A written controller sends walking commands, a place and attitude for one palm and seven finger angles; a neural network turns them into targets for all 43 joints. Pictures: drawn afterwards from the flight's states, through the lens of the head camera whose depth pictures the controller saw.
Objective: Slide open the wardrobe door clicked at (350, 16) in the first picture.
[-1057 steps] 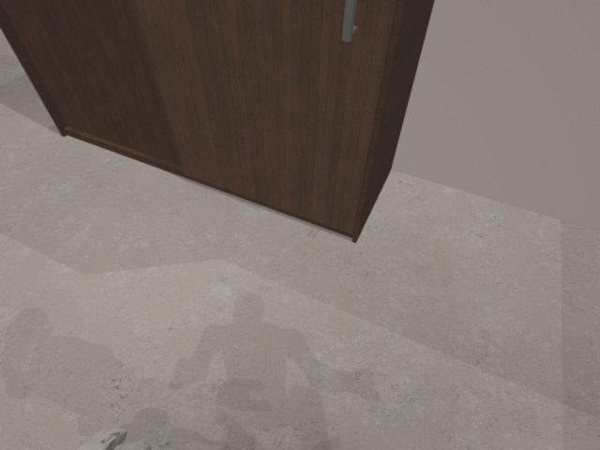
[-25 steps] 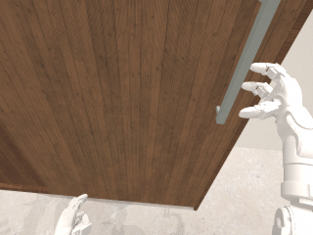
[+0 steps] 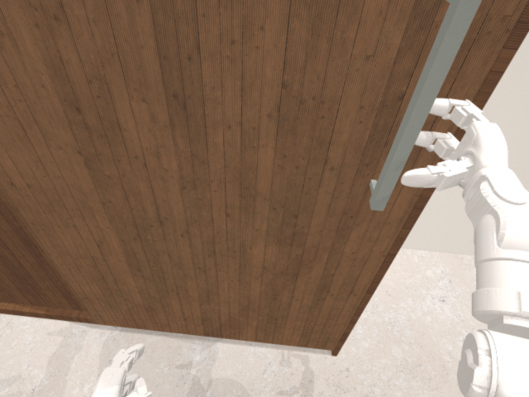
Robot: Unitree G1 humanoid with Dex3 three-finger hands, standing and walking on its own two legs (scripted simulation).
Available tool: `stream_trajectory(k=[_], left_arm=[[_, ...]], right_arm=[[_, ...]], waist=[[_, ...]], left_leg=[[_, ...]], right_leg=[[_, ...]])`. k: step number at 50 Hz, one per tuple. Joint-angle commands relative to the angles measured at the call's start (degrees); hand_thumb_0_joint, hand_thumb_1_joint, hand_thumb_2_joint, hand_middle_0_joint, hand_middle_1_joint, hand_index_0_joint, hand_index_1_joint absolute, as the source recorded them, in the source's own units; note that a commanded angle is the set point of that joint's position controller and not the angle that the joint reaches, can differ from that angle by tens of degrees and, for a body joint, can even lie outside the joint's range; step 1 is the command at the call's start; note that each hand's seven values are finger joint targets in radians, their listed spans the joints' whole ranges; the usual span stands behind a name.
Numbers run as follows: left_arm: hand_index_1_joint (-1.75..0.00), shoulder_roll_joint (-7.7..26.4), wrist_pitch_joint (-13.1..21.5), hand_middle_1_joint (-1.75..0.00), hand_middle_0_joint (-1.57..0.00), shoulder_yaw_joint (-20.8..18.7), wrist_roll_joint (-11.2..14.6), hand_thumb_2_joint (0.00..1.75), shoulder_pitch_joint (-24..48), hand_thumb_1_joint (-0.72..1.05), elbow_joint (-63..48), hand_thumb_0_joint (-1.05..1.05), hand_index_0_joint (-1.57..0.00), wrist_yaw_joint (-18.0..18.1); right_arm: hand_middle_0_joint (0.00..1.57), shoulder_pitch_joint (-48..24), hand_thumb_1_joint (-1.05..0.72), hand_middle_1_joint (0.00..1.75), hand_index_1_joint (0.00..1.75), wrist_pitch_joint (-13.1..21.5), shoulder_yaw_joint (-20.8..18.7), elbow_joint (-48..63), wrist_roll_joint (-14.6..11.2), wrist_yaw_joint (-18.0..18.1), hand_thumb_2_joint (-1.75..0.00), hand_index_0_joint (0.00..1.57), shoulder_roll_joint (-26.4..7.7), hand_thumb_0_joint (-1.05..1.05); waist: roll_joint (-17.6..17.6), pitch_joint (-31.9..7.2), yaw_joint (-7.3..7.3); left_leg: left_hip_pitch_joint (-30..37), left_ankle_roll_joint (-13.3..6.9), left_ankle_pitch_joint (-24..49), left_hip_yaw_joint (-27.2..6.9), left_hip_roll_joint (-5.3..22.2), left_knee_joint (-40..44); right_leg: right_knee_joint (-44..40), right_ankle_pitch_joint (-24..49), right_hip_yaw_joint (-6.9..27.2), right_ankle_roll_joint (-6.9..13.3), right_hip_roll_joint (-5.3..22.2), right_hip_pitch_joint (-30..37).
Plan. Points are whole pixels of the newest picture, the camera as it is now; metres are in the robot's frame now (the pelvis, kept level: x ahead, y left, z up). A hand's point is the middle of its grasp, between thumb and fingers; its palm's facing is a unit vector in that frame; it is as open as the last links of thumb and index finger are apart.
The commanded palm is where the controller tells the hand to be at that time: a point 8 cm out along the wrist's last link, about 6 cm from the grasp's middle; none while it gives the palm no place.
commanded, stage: feel for the door with the fingertips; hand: right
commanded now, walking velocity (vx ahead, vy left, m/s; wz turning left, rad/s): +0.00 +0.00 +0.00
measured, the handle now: (407, 118) +0.46 -0.17 +0.24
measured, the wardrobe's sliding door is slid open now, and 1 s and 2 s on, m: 0.00 0.00 0.00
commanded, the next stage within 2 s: slide the fingers in behind the handle in 0.20 s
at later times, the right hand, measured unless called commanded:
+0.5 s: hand (431, 146) +0.40 -0.19 +0.23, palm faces +0.05 +1.00 -0.01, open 14.0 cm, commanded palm +0.37 -0.24 +0.23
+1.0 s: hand (426, 152) +0.39 -0.18 +0.24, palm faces +0.05 +1.00 +0.00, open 14.0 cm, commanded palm +0.36 -0.22 +0.23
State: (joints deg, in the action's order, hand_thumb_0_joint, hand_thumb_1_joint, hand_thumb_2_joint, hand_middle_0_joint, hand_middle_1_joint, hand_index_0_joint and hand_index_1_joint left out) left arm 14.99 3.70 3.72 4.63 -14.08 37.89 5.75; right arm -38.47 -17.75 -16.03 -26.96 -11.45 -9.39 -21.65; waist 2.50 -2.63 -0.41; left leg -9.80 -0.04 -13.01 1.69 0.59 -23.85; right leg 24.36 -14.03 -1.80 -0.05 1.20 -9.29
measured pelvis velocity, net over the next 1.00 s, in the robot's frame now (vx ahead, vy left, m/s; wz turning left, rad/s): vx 0.00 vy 0.00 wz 0.00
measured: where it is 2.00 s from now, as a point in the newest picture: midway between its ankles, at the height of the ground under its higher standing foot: outside the picture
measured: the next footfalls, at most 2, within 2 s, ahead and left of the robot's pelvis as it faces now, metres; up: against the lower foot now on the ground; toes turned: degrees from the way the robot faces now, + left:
none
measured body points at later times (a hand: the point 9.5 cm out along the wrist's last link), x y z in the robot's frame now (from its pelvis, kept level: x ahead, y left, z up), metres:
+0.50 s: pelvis +0.00 +0.00 +0.00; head -0.02 +0.01 +0.45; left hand +0.15 +0.24 -0.09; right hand +0.39 -0.24 +0.24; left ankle +0.00 +0.12 -0.74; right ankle -0.01 -0.12 -0.74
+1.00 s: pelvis +0.00 +0.00 +0.00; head -0.03 +0.02 +0.45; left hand +0.17 +0.23 -0.09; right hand +0.38 -0.23 +0.24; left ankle +0.00 +0.12 -0.74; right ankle -0.01 -0.12 -0.74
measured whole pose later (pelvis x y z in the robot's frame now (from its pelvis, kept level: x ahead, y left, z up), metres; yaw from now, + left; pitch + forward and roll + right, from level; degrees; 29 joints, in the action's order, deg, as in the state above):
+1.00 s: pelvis +0.00 +0.00 +0.00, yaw +0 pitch -2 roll +0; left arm 14.2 3.0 4.1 4.2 -11.4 37.3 5.5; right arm -36.1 -20.3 -14.1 -20.7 -11.7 -7.2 -18.3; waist 2.6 -2.8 0.8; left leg -8.5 -0.1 -12.4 2.0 0.6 -22.8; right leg 23.6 -13.4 -1.5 -0.1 1.1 -8.2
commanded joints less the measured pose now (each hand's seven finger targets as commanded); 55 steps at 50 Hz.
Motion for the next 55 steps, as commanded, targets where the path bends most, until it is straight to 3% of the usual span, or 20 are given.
stream_trajectory(k=[1, 3, 6, 8, 12, 14, 16, 20, 23, 26, 28, 34, 37, 39, 43, 45, 48, 50, 53, 55], left_arm=[[-0.30, 6.23, 3.60, -0.30, -0.20, -2.96, 0.02, 0.90, 6.90, 0.90, -9.58, 0.00, -0.20, 0.09], [-0.30, 6.41, 3.54, -0.30, -0.20, -3.03, -0.06, 0.90, 6.86, 0.90, -9.59, 0.00, -0.20, -0.04], [-0.30, 6.27, 3.73, -0.30, -0.20, -3.07, 0.02, 0.90, 6.80, 0.90, -9.33, 0.00, -0.20, -0.05], [-0.30, 6.80, 3.40, -0.30, -0.20, -3.19, -0.07, 0.90, 6.53, 0.90, -8.99, 0.00, -0.20, 0.03], [-0.30, 6.70, 3.22, -0.30, -0.20, -2.98, 0.04, 0.90, 6.38, 0.90, -8.77, 0.00, -0.20, 0.27], [-0.30, 6.53, 3.30, -0.30, -0.20, -3.00, 0.00, 0.90, 6.69, 0.90, -9.25, 0.00, -0.20, 0.23], [-0.30, 6.32, 3.43, -0.30, -0.20, -2.89, 0.04, 0.90, 6.41, 0.90, -8.78, 0.00, -0.20, 0.43], [-0.30, 6.51, 3.56, -0.30, -0.20, -2.80, -0.04, 0.90, 6.14, 0.90, -8.66, 0.00, -0.20, 0.43], [-0.30, 6.34, 3.46, -0.30, -0.20, -2.98, -0.22, 0.90, 6.58, 0.90, -9.50, 0.00, -0.20, 0.03], [-0.30, 5.86, 3.29, -0.30, -0.20, -2.75, -0.04, 0.90, 7.50, 0.90, -10.10, 0.00, -0.20, -0.29], [-0.30, 6.25, 3.08, -0.30, -0.20, -2.96, -0.13, 0.90, 7.62, 0.90, -9.96, 0.00, -0.20, -0.35], [-0.30, 5.66, 2.72, -0.30, -0.20, -2.43, 0.09, 0.90, 9.67, 0.90, -10.50, 0.00, -0.20, -0.23], [-0.30, 5.76, 2.82, -0.30, -0.20, -2.42, -0.06, 0.90, 9.29, 0.90, -9.62, 0.00, -0.20, 0.21], [-0.30, 5.80, 2.90, -0.30, -0.20, -2.47, -0.16, 0.90, 9.39, 0.90, -9.51, 0.00, -0.20, 0.43], [-0.30, 5.50, 2.97, -0.30, -0.20, -2.39, -0.33, 0.90, 9.60, 0.90, -9.50, 0.00, -0.20, 0.09], [-0.30, 5.13, 2.82, -0.30, -0.20, -2.20, -0.32, 0.90, 9.67, 0.90, -9.47, 0.00, -0.20, 0.02], [-0.30, 5.72, 2.21, -0.30, -0.20, -2.48, -0.33, 0.90, 9.82, 0.90, -9.42, 0.00, -0.20, -0.12], [-0.30, 5.08, 2.28, -0.30, -0.20, -2.25, -0.20, 0.90, 10.29, 0.90, -9.82, 0.00, -0.20, -0.22], [-0.30, 5.57, 2.04, -0.30, -0.20, -2.49, -0.34, 0.90, 10.09, 0.90, -9.58, 0.00, -0.20, -0.19], [-0.30, 5.07, 2.03, -0.30, -0.20, -2.21, -0.32, 0.90, 10.48, 0.90, -9.76, 0.00, -0.20, -0.25]], right_arm=[[0.30, -28.27, 0.50, 1.20, 1.20, 4.74, -3.44, 15.20, -0.37, 0.13, -0.30, 0.30, -13.06, 0.00], [0.30, -26.71, 0.50, 1.20, 1.20, 5.22, -4.27, 16.04, -0.51, 0.26, -0.30, 0.30, -14.09, 0.00], [0.30, -26.85, 0.50, 1.20, 1.20, 4.40, -2.85, 15.41, -0.63, 0.09, -0.30, 0.30, -11.63, 0.00], [0.30, -25.16, 0.50, 1.20, 1.20, 3.82, -4.58, 14.25, -0.65, 0.26, -0.30, 0.30, -13.93, 0.00], [0.30, -27.85, 0.50, 1.20, 1.20, 3.09, -3.31, 11.53, -0.09, 0.37, -0.30, 0.30, -13.20, 0.00], [0.30, -28.75, 0.50, 1.20, 1.20, 3.97, -3.10, 13.13, 0.08, 0.30, -0.30, 0.30, -13.25, 0.00], [0.30, -31.94, 0.50, 1.20, 1.20, 4.49, -1.07, 12.65, 0.05, 0.14, -0.30, 0.30, -11.46, 0.00], [0.30, -30.63, 0.50, 1.20, 1.20, 4.80, -1.85, 10.71, -0.29, -0.15, -0.30, 0.30, -11.98, 0.00], [0.30, -26.90, 0.50, 1.20, 1.20, 5.15, -4.04, 12.96, -0.28, 0.16, -0.30, 0.30, -13.52, 0.00], [0.30, -25.92, 0.50, 1.20, 1.20, 4.65, -2.41, 15.76, -0.51, -0.01, -0.30, 0.30, -10.94, 0.00], [0.30, -22.49, 0.50, 1.20, 1.20, 3.90, -4.19, 15.18, -0.98, 0.15, -0.30, 0.30, -12.26, 0.00], [0.30, -23.23, 0.50, 1.20, 1.20, 1.94, -1.93, 20.37, -0.67, 0.95, -0.30, 0.30, -10.09, 0.00], [0.30, -25.74, 0.50, 1.20, 1.20, 1.11, -1.05, 18.93, -0.99, 1.28, -0.30, 0.30, -9.10, 0.00], [0.30, -26.56, 0.50, 1.20, 1.20, 1.38, -1.92, 19.30, -0.82, 1.53, -0.30, 0.30, -10.48, 0.00], [0.30, -25.44, 0.50, 1.20, 1.20, 2.10, -1.24, 19.95, -0.78, 1.75, -0.30, 0.30, -9.32, 0.00], [0.30, -26.29, 0.50, 1.20, 1.20, 1.70, 0.97, 19.62, -0.90, 1.63, -0.30, 0.30, -6.36, 0.00], [0.30, -22.15, 0.50, 1.20, 1.20, 0.75, -1.76, 17.73, -0.99, 1.95, -0.30, 0.30, -8.90, 0.00], [0.30, -25.58, 0.50, 1.20, 1.20, 0.67, 1.79, 20.30, -0.73, 1.93, -0.30, 0.30, -5.26, 0.00], [0.30, -24.53, 0.50, 1.20, 1.20, 0.54, 0.01, 19.86, -0.59, 2.43, -0.30, 0.30, -7.34, 0.00], [0.30, -26.54, 0.50, 1.20, 1.20, 0.48, 1.87, 21.20, -0.35, 2.59, -0.30, 0.30, -5.20, 0.00]], waist=[[-0.52, -15.82, 0.51], [-0.37, -16.14, 1.04], [-0.48, -15.28, 0.52], [-1.91, -14.54, 1.00], [-2.98, -12.28, 0.08], [0.05, -14.29, 0.32], [-0.01, -13.94, -0.74], [-1.09, -13.86, -0.30], [-0.57, -16.00, 1.29], [-1.16, -15.83, 1.10], [-3.62, -14.62, 1.80], [-0.19, -13.21, 1.31], [-2.13, -12.18, 0.37], [-2.32, -13.52, 0.47], [-0.64, -14.94, 1.04], [-0.96, -14.38, 0.48], [-3.92, -13.90, 1.53], [-1.58, -13.47, 0.63], [-2.99, -13.23, 1.02], [-1.24, -13.40, 0.68]], left_leg=[[3.54, -1.54, 17.23, 0.41, -0.52, 2.01], [4.27, -1.67, 17.35, 0.51, -0.64, 2.13], [2.99, -1.57, 17.17, 0.55, -0.79, 2.17], [3.57, -1.51, 16.59, 0.58, -0.80, 2.72], [1.63, -1.36, 13.62, 0.47, -0.76, 3.15], [2.31, -1.55, 14.26, 0.17, -0.60, 3.05], [1.00, -1.48, 13.00, 0.33, -0.77, 3.33], [1.47, -1.54, 12.88, 0.34, -0.73, 3.40], [3.62, -1.75, 15.51, 0.32, -0.71, 2.83], [3.95, -1.63, 17.12, 0.55, -0.75, 2.36], [4.10, -1.51, 16.42, 0.73, -0.99, 2.88], [2.95, -1.48, 13.69, 0.49, -0.80, 3.33], [1.38, -1.22, 11.89, 0.43, -1.04, 3.97], [2.30, -1.21, 12.14, 0.26, -0.85, 4.11], [3.29, -1.56, 14.16, 0.42, -0.89, 3.60], [3.11, -1.43, 15.42, 0.64, -0.79, 3.23], [3.93, -1.29, 15.21, 0.64, -0.93, 3.61], [2.94, -1.32, 15.53, 0.64, -0.71, 3.31], [3.02, -1.34, 14.76, 0.63, -0.95, 3.70], [2.93, -1.46, 14.52, 0.70, -0.74, 3.34]], right_leg=[[-1.95, 16.27, 0.98, 2.08, -0.78, 6.41], [-2.12, 16.90, 1.02, 1.98, -0.69, 6.65], [-2.12, 16.50, 0.98, 1.98, -0.70, 6.91], [-2.46, 15.80, 0.81, 2.03, -0.72, 5.98], [-2.81, 13.00, 1.09, 2.16, -0.66, 4.69], [-2.66, 13.91, 0.92, 2.14, -0.78, 5.99], [-2.62, 12.89, 1.16, 2.00, -0.70, 6.56], [-2.84, 12.41, 1.36, 2.05, -0.80, 5.77], [-2.52, 15.18, 1.12, 1.96, -0.82, 6.46], [-2.48, 16.27, 0.92, 1.94, -0.80, 6.45], [-2.86, 15.54, 1.01, 1.98, -0.67, 5.85], [-3.17, 13.61, 0.87, 2.01, -0.85, 6.12], [-3.04, 11.69, 1.18, 2.21, -0.98, 6.17], [-2.91, 12.09, 1.11, 2.32, -1.08, 6.50], [-2.59, 14.23, 1.17, 2.03, -1.14, 7.50], [-2.54, 14.75, 1.09, 2.05, -1.20, 7.19], [-2.80, 14.41, 0.86, 2.13, -1.15, 6.16], [-2.68, 14.68, 0.95, 2.14, -1.16, 6.78], [-2.72, 14.42, 1.07, 2.21, -1.06, 6.72], [-2.87, 14.42, 1.16, 2.05, -1.14, 6.84]])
